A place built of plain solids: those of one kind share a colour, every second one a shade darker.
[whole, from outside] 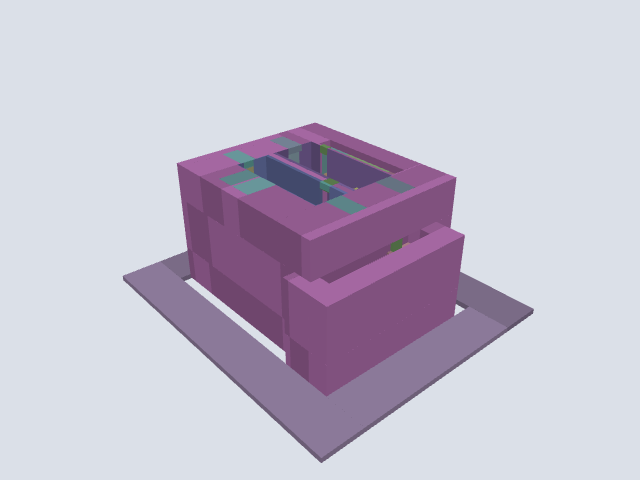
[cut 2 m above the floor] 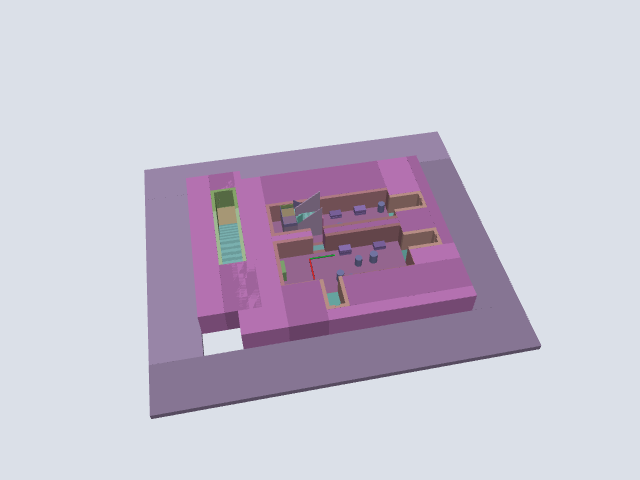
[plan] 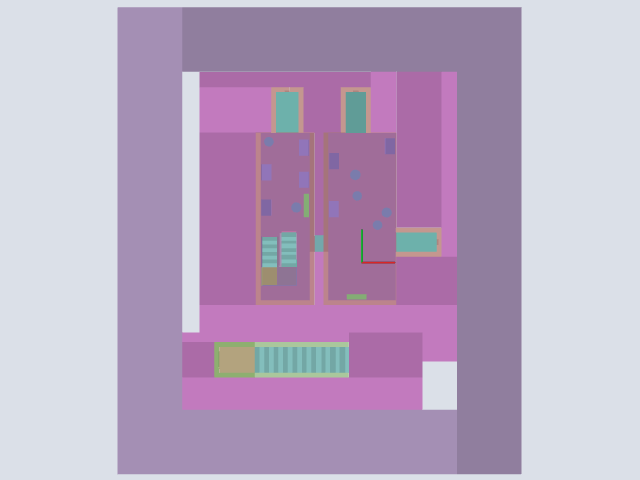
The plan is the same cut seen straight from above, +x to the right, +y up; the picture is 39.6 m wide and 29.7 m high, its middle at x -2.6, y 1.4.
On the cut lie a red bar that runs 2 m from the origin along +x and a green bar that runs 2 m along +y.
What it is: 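A hall keep with a forebuilding along a short face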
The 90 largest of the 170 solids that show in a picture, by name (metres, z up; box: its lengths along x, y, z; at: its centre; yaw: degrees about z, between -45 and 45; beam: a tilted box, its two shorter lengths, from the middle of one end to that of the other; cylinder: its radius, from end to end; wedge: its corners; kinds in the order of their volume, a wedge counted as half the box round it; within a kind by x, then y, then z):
{
 "wall_fill_1": {"box": [1.99, 2.19, 3.34], "at": [-10.13, -6.01, 1.32]},
 "wall_fill_2": {"box": [1.99, 2.19, 5.09], "at": [-10.13, -6.01, 5.53]},
 "wall_fill_3": {"box": [0.95, 2.09, 3.42], "at": [-9.58, 3.6, 9.79]},
 "wall_fill_4": {"box": [0.95, 1.77, 3.42], "at": [-9.58, 5.73, 9.79]},
 "wall_fill_5": {"box": [0.95, 2.01, 5.09], "at": [-9.58, 6.43, 5.53]},
 "wall_fill_6": {"box": [3.49, 10.69, 3.34], "at": [-8.31, 2.71, 1.32]},
 "wall_fill_7": {"box": [3.75, 4.93, 3.42], "at": [-8.19, 0.1, 9.79]},
 "wall_fill_8": {"box": [3.75, 8.06, 5.09], "at": [-8.19, 1.4, 5.53]},
 "wall_fill_9": {"box": [3.75, 0.2, 3.42], "at": [-8.19, 4.75, 9.79]},
 "wall_fill_10": {"box": [3.75, 1.45, 3.42], "at": [-8.19, 7.33, 9.79]},
 "wall_fill_11": {"box": [3.75, 0.62, 5.09], "at": [-8.19, 7.75, 5.53]},
 "wall_fill_12": {"box": [4.14, 2.8, 3.42], "at": [-7.99, 9.46, 9.79]},
 "wall_fill_13": {"box": [4.44, 2.8, 3.34], "at": [-7.84, 9.46, 1.32]},
 "wall_fill_14": {"box": [4.77, 2.8, 3.42], "at": [-7.68, -3.77, 9.79]},
 "wall_fill_15": {"box": [4.83, 2.8, 5.09], "at": [-7.64, 9.46, 5.53]},
 "wall_fill_16": {"box": [10.32, 0.6, 3.34], "at": [-5.97, -4.62, 1.32]},
 "wall_fill_17": {"box": [10.74, 0.6, 5.09], "at": [-5.76, -4.62, 5.53]},
 "wall_fill_18": {"box": [9.25, 2.29, 3.34], "at": [-5.44, -3.77, 1.32]},
 "wall_fill_19": {"box": [9.67, 2.29, 5.09], "at": [-5.22, -3.77, 5.53]},
 "wall_fill_20": {"box": [10.18, 0.95, 5.09], "at": [-4.97, 11.33, 5.53]},
 "wall_fill_21": {"box": [10.61, 0.95, 3.34], "at": [-4.76, 11.33, 1.32]},
 "wall_fill_22": {"box": [11.0, 0.95, 3.42], "at": [-4.56, 11.33, 9.79]},
 "wall_fill_23": {"box": [14.88, 1.99, 3.34], "at": [-3.69, -8.1, 1.32]},
 "wall_fill_24": {"box": [14.88, 1.99, 5.09], "at": [-3.69, -8.1, 5.53]},
 "wall_fill_25": {"box": [0.55, 1.88, 3.42], "at": [-2.66, -1.43, 9.79]},
 "wall_fill_26": {"box": [0.55, 3.31, 3.34], "at": [-2.66, -0.98, 1.32]},
 "wall_fill_27": {"box": [0.55, 7.36, 3.42], "at": [-2.66, 4.38, 9.79]},
 "wall_fill_28": {"box": [0.55, 6.36, 3.34], "at": [-2.66, 4.88, 1.32]},
 "wall_fill_29": {"box": [3.63, 2.8, 3.42], "at": [-2.48, 9.46, 9.79]},
 "wall_fill_30": {"box": [2.32, 2.8, 3.34], "at": [-2.47, 9.46, 1.32]},
 "wall_fill_31": {"box": [15.93, 0.95, 3.42], "at": [-2.09, -5.64, 9.79]},
 "wall_fill_32": {"box": [3.74, 2.8, 3.42], "at": [-1.74, -3.77, 9.79]},
 "wall_fill_33": {"box": [1.58, 3.75, 3.34], "at": [1.34, 9.93, 1.32]},
 "wall_fill_34": {"box": [4.56, 2.79, 3.34], "at": [1.47, -5.71, 1.32]},
 "wall_fill_35": {"box": [1.18, 3.75, 3.42], "at": [1.53, 9.93, 9.79]},
 "wall_fill_36": {"box": [0.2, 8.0, 3.42], "at": [2.23, 1.76, 9.79]},
 "wall_fill_37": {"box": [6.69, 3.49, 3.34], "at": [2.53, -4.37, 1.32]},
 "wall_fill_38": {"box": [1.99, 2.79, 5.09], "at": [2.76, -5.71, 5.53]},
 "wall_fill_39": {"box": [1.62, 4.65, 3.42], "at": [2.94, 9.48, 9.79]},
 "wall_fill_40": {"box": [2.8, 9.64, 3.34], "at": [3.52, 6.99, 1.32]},
 "wall_fill_41": {"box": [4.11, 3.49, 5.09], "at": [3.82, -4.37, 5.53]},
 "wall_fill_42": {"box": [4.03, 2.8, 3.42], "at": [3.86, -3.77, 9.79]},
 "wall_fill_43": {"box": [3.75, 3.0, 3.34], "at": [4.0, -1.13, 1.32]},
 "wall_fill_44": {"box": [2.13, 14.05, 3.42], "at": [4.81, 4.78, 9.79]},
 "wall_fill_45": {"box": [0.95, 11.44, 3.34], "at": [5.4, 6.09, 1.32]},
 "ground_garden_1": {"box": [4.0, 28.9, 0.5], "at": [-13.13, 1.35, -0.27]},
 "ground_garden_2": {"box": [17.0, 4.0, 0.5], "at": [-2.63, -11.1, -0.27]},
 "ground_garden_3": {"box": [17.0, 4.0, 0.5], "at": [-2.63, 13.8, -0.27]},
 "ground_garden_4": {"box": [4.0, 28.9, 0.5], "at": [7.87, 1.35, -0.27]},
 "wall_cellar_1": {"box": [0.3, 10.69, 3.34], "at": [-6.42, 2.71, 1.32]},
 "wall_cellar_2": {"box": [3.64, 0.3, 3.34], "at": [-4.75, -2.48, 1.32]},
 "wall_cellar_3": {"box": [0.3, 3.31, 3.34], "at": [-3.08, -0.98, 1.32]},
 "wall_cellar_4": {"box": [0.3, 6.36, 3.34], "at": [-3.08, 4.88, 1.32]},
 "wall_cellar_5": {"box": [0.3, 3.31, 3.34], "at": [-2.23, -0.98, 1.32]},
 "wall_cellar_6": {"box": [0.3, 6.36, 3.34], "at": [-2.23, 4.88, 1.32]},
 "wall_cellar_7": {"box": [4.51, 0.3, 3.34], "at": [-0.13, -2.48, 1.32]},
 "floor_cellar_1": {"box": [3.04, 10.35, 0.35], "at": [-4.75, 2.84, -0.18]},
 "floor_cellar_2": {"box": [4.17, 10.35, 0.35], "at": [0.0, 2.84, -0.18]},
 "wall_fore_flight_1": {"box": [5.82, 0.3, 6.29], "at": [-3.72, -6.96, 2.79]},
 "wall_fore_flight_2": {"box": [5.82, 0.3, 6.29], "at": [-3.72, -5.07, 2.79]},
 "wall_emb_cellar_1": {"box": [0.3, 2.84, 2.8], "at": [-5.47, 9.44, 1.05]},
 "wall_emb_cellar_2": {"box": [0.3, 2.84, 2.8], "at": [-3.78, 9.44, 1.05]},
 "wall_emb_cellar_3": {"box": [0.3, 2.84, 2.8], "at": [-1.16, 9.44, 1.05]},
 "wall_emb_cellar_4": {"box": [0.3, 2.84, 2.8], "at": [0.4, 9.44, 1.05]},
 "wall_emb_cellar_5": {"box": [2.84, 0.3, 2.8], "at": [3.5, 0.52, 1.05]},
 "wall_emb_cellar_6": {"box": [2.84, 0.3, 2.8], "at": [3.5, 2.02, 1.05]},
 "wall_over_emb_inner_chamber_1": {"box": [2.84, 2.09, 0.62], "at": [-7.69, 3.6, 11.19]},
 "wall_over_emb_inner_chamber_2": {"box": [2.84, 1.77, 0.62], "at": [-7.69, 5.73, 11.19]},
 "wall_over_emb_inner_chamber_3": {"box": [1.63, 2.84, 0.62], "at": [-5.11, 9.44, 11.19]},
 "wall_over_emb_inner_chamber_4": {"box": [1.69, 2.84, 0.62], "at": [-4.45, -3.75, 11.19]},
 "wall_flight_1": {"box": [0.3, 5.3, 7.84], "at": [3.6, 2.02, 6.91]},
 "step_1": {"box": [0.35, 1.6, 2.28], "at": [-2.67, -6.01, 1.09]},
 "step_2": {"box": [0.35, 1.6, 2.44], "at": [-2.38, -6.01, 1.17]},
 "step_3": {"box": [0.35, 1.6, 2.59], "at": [-2.09, -6.01, 1.25]},
 "step_4": {"box": [0.35, 1.6, 2.75], "at": [-1.8, -6.01, 1.33]},
 "step_5": {"box": [0.35, 1.6, 2.91], "at": [-1.51, -6.01, 1.41]},
 "step_6": {"box": [0.35, 1.6, 3.07], "at": [-1.22, -6.01, 1.49]},
 "step_7": {"box": [0.35, 1.59, 3.23], "at": [-0.93, -6.01, 1.56]},
 "wall_inner_chamber_1": {"box": [0.3, 1.88, 3.42], "at": [-3.08, -1.43, 9.79]},
 "wall_inner_chamber_2": {"box": [0.3, 7.36, 3.42], "at": [-3.08, 4.38, 9.79]},
 "wall_lobby_1": {"box": [2.51, 0.3, 6.29], "at": [-7.89, -6.96, 2.79]},
 "wall_lobby_2": {"box": [2.51, 0.3, 6.29], "at": [-7.89, -5.07, 2.79]},
 "wall_great_chamber_1": {"box": [0.3, 7.36, 3.42], "at": [-2.23, 4.38, 9.79]},
 "wall_over_door_1": {"box": [1.08, 2.89, 2.29], "at": [0.15, -3.77, 6.93]},
 "wall_over_emb_great_chamber_1": {"box": [1.6, 2.84, 0.62], "at": [0.14, 9.44, 11.19]},
 "wall_over_emb_great_chamber_2": {"box": [1.71, 2.84, 0.62], "at": [0.99, -3.75, 11.19]},
 "wall_emb_great_chamber_1": {"box": [0.3, 2.84, 2.8], "at": [0.79, 9.44, 9.48]},
 "floor_1": {"box": [1.19, 1.11, 1.63], "at": [-4.66, -0.83, 0.77]},
 "floor_l1a_1": {"box": [0.92, 1.11, 1.63], "at": [-5.71, -0.83, 0.77]},
 "floor_emb_cellar_1": {"box": [1.4, 2.54, 0.35], "at": [-4.62, 9.29, -0.18]}
}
